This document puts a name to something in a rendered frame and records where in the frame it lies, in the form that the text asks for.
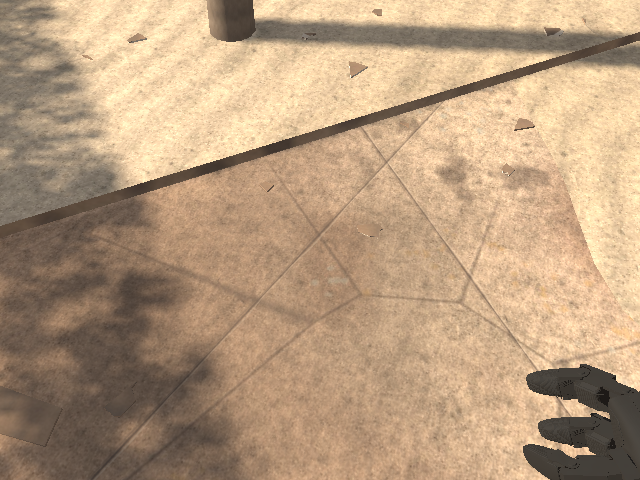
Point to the robot right hand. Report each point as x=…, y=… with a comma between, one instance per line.
x=615, y=441

